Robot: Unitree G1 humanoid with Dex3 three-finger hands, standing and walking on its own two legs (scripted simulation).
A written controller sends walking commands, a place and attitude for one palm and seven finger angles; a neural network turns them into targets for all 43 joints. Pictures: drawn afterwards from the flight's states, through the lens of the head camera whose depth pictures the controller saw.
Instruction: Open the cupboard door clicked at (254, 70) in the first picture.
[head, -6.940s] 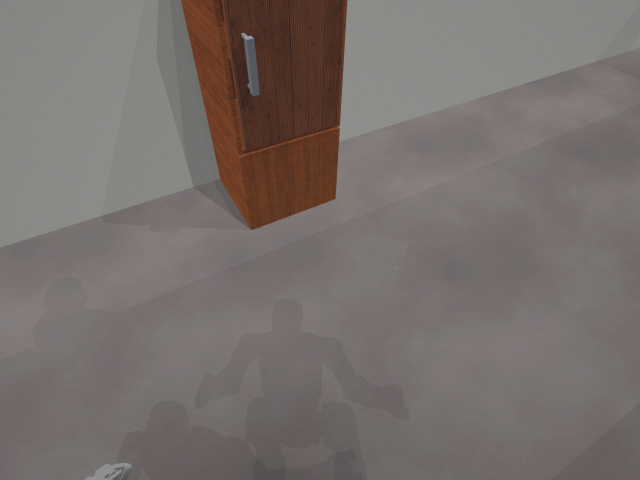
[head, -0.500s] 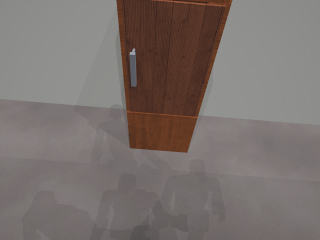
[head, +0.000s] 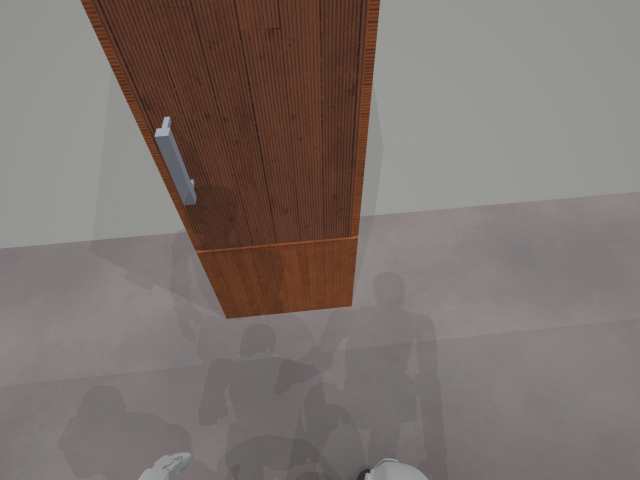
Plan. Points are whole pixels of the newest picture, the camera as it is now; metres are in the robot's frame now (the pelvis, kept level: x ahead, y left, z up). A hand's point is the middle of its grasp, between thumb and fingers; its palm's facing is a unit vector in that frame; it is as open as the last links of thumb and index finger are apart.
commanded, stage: take the last steps up to it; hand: left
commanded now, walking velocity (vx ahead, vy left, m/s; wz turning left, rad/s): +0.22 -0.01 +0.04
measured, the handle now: (179, 162) +0.66 +0.27 -0.01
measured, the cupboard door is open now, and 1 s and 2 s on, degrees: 0 0 0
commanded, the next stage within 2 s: come to a stop and stand still in 0.20 s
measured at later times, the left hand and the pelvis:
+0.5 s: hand out of the picture +0.10 +0.16 -0.17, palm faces +0.10 -0.98 -0.14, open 7.4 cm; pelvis +0.14 +0.01 +0.02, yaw +0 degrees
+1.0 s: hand out of the picture +0.08 +0.12 -0.13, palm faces +0.02 -0.97 -0.26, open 7.4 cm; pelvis +0.08 -0.06 +0.03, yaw -2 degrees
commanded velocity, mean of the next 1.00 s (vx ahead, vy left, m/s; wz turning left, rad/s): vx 0.02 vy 0.02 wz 0.01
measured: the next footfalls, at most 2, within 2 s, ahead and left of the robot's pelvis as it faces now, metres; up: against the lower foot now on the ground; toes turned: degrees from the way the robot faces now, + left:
left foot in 0.42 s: +0.24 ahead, +0.12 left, +0.00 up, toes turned +7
right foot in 0.84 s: +0.10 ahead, -0.16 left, +0.00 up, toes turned -5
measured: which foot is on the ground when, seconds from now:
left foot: up 0.00-0.40, down 0.42-0.82, up 0.84-1.00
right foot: down 0.00-0.48, up 0.50-0.82, down 0.84-1.00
